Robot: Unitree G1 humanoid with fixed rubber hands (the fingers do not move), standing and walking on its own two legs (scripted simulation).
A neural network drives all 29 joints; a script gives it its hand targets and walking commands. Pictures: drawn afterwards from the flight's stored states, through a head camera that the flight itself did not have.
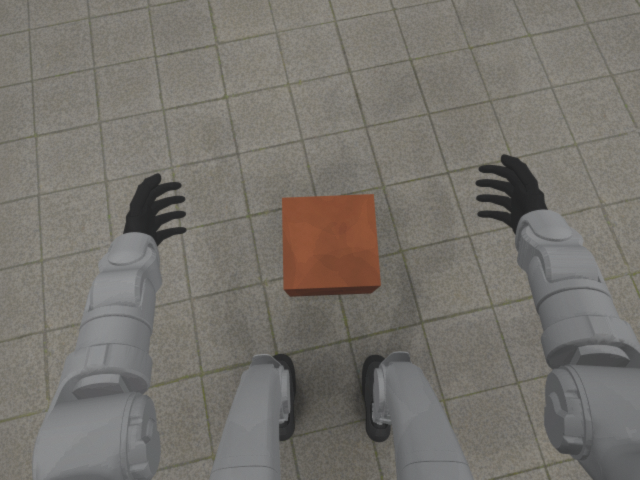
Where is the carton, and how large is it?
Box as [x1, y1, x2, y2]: [282, 194, 380, 296]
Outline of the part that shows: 373,194 282,198 283,289 290,296 368,293 373,291 380,285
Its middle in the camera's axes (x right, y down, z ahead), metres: +0.03 +0.03 +1.01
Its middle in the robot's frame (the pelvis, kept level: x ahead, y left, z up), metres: +0.49 -0.01 -0.59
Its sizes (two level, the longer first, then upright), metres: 0.224 0.223 0.182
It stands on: the floor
